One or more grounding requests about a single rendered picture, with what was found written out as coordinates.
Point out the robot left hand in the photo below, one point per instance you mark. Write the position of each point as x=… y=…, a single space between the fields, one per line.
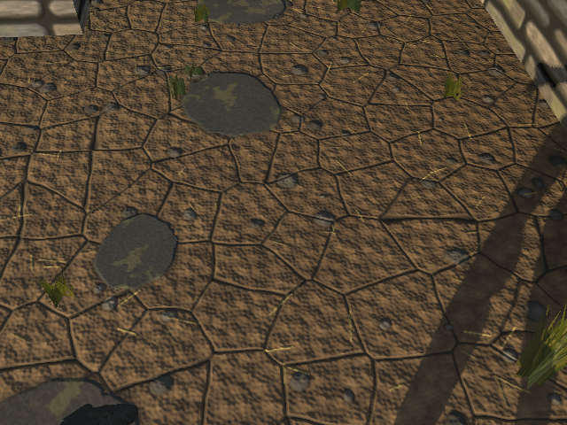
x=120 y=414

